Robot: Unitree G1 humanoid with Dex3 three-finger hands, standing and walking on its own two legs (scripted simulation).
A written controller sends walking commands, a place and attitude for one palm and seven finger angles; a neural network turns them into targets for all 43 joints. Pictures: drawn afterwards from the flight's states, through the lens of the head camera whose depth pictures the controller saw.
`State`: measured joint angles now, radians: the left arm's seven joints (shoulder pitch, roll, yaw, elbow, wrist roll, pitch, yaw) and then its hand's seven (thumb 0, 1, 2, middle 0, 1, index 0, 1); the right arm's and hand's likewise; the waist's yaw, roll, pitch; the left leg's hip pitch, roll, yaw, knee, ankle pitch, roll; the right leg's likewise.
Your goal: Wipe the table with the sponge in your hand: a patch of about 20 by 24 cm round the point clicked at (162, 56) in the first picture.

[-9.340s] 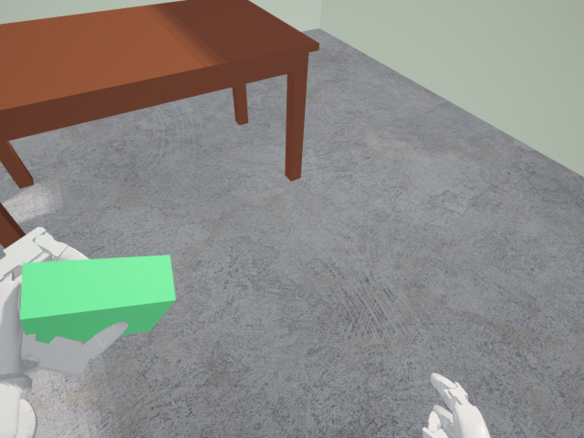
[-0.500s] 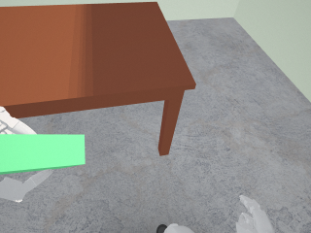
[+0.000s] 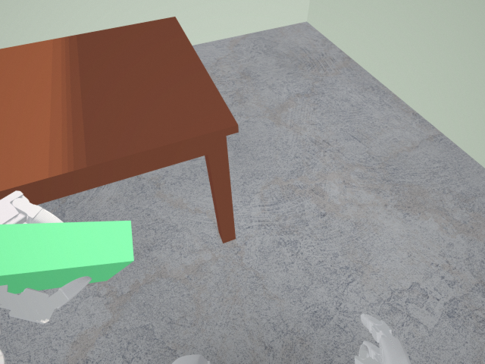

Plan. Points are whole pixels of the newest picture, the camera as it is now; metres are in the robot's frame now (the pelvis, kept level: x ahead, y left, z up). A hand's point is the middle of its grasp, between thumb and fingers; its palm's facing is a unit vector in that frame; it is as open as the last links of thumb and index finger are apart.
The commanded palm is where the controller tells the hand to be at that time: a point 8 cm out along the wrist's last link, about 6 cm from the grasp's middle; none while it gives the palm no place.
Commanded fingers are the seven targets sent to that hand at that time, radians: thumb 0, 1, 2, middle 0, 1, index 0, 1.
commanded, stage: take the last steps up to it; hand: left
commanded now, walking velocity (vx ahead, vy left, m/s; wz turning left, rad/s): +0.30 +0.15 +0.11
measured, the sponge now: (83, 256) +0.23 +0.20 +0.14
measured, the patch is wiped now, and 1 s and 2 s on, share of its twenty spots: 0.00 0.00 0.00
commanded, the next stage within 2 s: come to a stop and stand still in 1.10 s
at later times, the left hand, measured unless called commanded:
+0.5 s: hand (25, 244) +0.23 +0.26 +0.17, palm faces +0.45 -0.75 -0.48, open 9.3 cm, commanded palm +0.18 +0.30 +0.17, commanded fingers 0.00 0.10 1.30 -1.20 -1.60 -1.20 -1.60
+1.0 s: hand (33, 166) +0.36 +0.30 +0.16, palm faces +0.40 -0.78 -0.48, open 9.3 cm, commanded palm +0.29 +0.34 +0.17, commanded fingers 0.00 0.10 1.30 -1.20 -1.60 -1.20 -1.60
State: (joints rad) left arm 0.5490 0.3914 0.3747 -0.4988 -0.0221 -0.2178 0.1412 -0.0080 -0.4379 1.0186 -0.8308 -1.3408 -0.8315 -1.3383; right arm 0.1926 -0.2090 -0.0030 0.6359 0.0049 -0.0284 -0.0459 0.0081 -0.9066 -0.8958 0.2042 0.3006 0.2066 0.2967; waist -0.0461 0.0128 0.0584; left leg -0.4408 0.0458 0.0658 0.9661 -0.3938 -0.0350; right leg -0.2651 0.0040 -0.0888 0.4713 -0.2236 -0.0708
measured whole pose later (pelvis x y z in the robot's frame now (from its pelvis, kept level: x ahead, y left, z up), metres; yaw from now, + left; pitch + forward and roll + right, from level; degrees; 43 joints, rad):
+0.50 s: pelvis +0.03 +0.01 -0.02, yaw +3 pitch -1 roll +1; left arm 0.45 0.37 0.36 -0.45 -0.01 -0.23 0.15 -0.01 -0.44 1.02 -0.83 -1.34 -0.83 -1.34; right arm 0.22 -0.15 0.02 0.64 0.00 -0.11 -0.05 0.01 -0.91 -0.90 0.20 0.30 0.21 0.30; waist 0.01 0.05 0.04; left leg -0.27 0.06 0.07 0.72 -0.40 0.00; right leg -0.30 -0.03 -0.16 0.64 -0.32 -0.04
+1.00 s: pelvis +0.13 +0.06 -0.01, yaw +2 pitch +1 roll +2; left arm 0.46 0.40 0.40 -0.52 -0.02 -0.22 0.15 -0.01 -0.44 1.02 -0.83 -1.34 -0.84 -1.33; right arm 0.16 -0.17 -0.03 0.59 0.02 -0.11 -0.04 0.01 -0.91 -0.90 0.20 0.30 0.20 0.30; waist -0.01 -0.03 0.08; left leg -0.29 0.06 0.16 0.55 -0.28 0.00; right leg -0.42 -0.07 -0.12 0.94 -0.50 0.02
